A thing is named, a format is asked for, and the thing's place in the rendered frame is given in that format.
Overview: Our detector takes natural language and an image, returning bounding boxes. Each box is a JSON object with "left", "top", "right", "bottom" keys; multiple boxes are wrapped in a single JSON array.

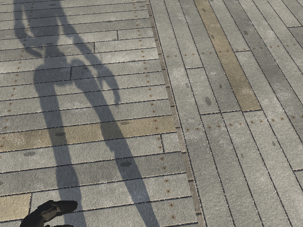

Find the robot left hand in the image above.
[{"left": 20, "top": 200, "right": 78, "bottom": 227}]

